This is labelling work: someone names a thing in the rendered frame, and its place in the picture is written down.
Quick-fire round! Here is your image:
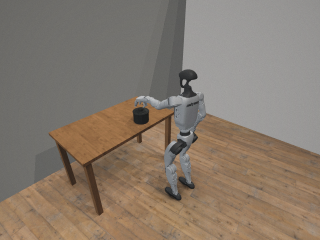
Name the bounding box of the lid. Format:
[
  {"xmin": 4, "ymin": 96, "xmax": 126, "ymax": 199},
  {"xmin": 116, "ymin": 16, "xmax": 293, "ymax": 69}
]
[{"xmin": 132, "ymin": 107, "xmax": 149, "ymax": 116}]

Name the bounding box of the left robot forearm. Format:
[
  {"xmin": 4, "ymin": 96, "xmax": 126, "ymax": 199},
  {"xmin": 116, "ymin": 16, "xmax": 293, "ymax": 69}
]
[{"xmin": 142, "ymin": 96, "xmax": 159, "ymax": 107}]

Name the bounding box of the right robot upper arm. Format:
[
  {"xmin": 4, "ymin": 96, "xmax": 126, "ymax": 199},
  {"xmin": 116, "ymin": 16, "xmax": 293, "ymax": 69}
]
[{"xmin": 195, "ymin": 92, "xmax": 207, "ymax": 119}]

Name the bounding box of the table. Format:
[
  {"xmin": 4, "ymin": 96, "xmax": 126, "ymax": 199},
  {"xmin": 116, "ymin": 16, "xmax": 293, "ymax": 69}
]
[{"xmin": 48, "ymin": 96, "xmax": 174, "ymax": 216}]

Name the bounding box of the pot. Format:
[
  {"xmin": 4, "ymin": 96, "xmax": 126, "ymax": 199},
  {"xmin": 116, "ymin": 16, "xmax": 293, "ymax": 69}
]
[{"xmin": 133, "ymin": 114, "xmax": 149, "ymax": 125}]

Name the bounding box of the robot right foot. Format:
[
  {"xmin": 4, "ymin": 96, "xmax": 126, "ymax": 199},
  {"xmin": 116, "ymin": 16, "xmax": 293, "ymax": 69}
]
[{"xmin": 178, "ymin": 176, "xmax": 195, "ymax": 189}]

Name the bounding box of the right robot forearm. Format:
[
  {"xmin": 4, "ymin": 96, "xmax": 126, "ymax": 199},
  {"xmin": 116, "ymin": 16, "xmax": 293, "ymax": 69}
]
[{"xmin": 193, "ymin": 117, "xmax": 205, "ymax": 128}]

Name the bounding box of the robot right shin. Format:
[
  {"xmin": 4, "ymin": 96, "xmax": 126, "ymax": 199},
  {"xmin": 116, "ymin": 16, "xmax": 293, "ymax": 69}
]
[{"xmin": 179, "ymin": 154, "xmax": 192, "ymax": 183}]

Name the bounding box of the left robot hand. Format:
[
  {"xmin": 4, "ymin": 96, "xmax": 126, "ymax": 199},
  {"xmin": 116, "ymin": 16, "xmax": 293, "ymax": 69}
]
[{"xmin": 134, "ymin": 96, "xmax": 148, "ymax": 108}]

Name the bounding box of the left robot upper arm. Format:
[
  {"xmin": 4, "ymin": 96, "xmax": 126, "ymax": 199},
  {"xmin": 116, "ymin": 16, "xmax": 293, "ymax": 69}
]
[{"xmin": 155, "ymin": 96, "xmax": 182, "ymax": 110}]

